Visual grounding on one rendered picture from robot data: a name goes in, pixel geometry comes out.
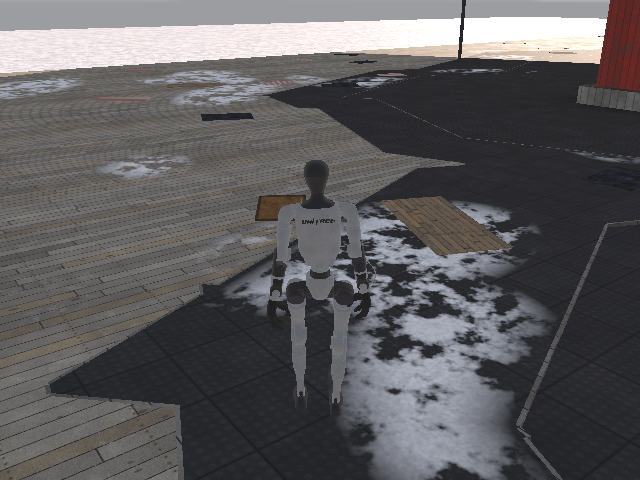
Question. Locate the right robot hand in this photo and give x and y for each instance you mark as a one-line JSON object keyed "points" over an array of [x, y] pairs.
{"points": [[364, 305]]}

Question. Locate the robot left foot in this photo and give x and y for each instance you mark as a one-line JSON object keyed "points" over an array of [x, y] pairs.
{"points": [[301, 401]]}

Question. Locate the left robot hand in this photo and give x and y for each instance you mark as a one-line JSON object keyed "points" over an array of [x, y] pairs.
{"points": [[271, 313]]}

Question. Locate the left robot upper arm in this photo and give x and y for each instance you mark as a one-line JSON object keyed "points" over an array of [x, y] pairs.
{"points": [[286, 214]]}

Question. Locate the left robot forearm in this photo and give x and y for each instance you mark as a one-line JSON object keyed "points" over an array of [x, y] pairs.
{"points": [[277, 278]]}

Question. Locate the right robot upper arm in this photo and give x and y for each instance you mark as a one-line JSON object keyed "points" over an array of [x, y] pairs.
{"points": [[349, 211]]}

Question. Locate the right robot forearm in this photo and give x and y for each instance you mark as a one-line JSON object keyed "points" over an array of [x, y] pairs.
{"points": [[360, 269]]}

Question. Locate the robot torso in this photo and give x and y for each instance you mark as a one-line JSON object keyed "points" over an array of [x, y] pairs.
{"points": [[319, 242]]}

